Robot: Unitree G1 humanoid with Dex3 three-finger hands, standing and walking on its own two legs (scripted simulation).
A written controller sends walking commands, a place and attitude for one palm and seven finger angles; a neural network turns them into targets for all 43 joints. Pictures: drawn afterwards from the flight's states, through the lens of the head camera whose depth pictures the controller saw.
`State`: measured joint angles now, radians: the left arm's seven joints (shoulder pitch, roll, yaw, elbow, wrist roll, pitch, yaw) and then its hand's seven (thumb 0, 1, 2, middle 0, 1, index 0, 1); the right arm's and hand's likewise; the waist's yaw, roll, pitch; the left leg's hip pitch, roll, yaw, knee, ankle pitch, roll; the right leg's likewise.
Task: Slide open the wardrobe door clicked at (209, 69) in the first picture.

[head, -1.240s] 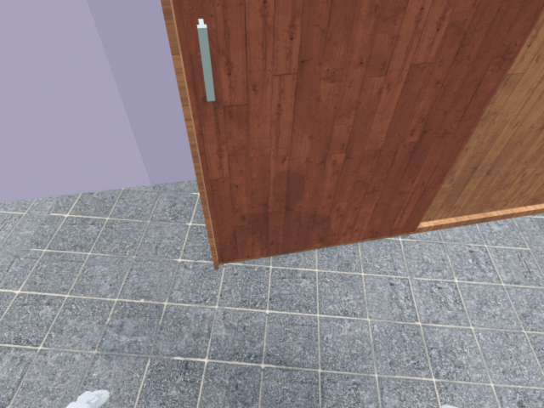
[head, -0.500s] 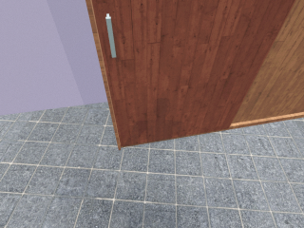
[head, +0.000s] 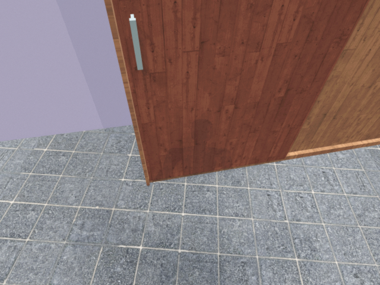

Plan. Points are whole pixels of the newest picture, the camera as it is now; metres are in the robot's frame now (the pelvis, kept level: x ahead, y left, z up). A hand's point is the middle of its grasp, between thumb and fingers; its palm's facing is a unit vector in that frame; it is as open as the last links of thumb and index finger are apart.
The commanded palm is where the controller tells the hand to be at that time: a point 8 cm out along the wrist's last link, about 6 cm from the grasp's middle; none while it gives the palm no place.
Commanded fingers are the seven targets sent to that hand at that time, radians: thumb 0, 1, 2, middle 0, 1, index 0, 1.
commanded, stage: look at it before walking up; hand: left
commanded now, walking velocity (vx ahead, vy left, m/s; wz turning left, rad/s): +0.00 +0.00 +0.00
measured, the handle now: (136, 42) +0.78 +0.23 +0.13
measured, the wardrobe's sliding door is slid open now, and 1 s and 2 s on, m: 0.00 0.00 0.00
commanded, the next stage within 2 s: turn to face it in 0.20 s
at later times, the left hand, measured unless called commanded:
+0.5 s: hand out of the picture +0.09 +0.24 -0.16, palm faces +0.01 -0.94 -0.34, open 7.4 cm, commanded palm none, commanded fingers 0.00 0.90 0.90 -0.20 -0.30 -0.20 -0.30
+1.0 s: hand out of the picture -0.01 +0.20 -0.18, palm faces +0.18 -0.94 -0.29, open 7.4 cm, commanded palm none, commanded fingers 0.00 0.90 0.90 -0.20 -0.30 -0.20 -0.30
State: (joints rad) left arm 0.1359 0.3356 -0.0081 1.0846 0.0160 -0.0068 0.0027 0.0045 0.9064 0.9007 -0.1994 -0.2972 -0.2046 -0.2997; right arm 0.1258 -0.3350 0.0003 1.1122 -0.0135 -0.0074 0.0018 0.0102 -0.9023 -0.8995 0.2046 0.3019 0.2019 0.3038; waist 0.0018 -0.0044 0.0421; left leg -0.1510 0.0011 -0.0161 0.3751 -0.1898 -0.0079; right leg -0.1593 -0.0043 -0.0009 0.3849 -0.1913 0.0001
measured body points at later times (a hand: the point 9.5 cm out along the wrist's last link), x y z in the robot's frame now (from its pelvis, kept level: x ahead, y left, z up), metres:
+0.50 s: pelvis +0.01 +0.00 +0.00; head +0.02 +0.00 +0.45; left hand +0.08 +0.29 -0.13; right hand +0.10 -0.29 -0.14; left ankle +0.01 +0.12 -0.75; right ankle +0.01 -0.12 -0.75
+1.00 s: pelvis -0.02 -0.02 -0.01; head +0.01 -0.03 +0.43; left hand -0.02 +0.24 -0.15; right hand +0.05 -0.24 -0.18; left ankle +0.01 +0.12 -0.75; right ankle -0.03 -0.12 -0.75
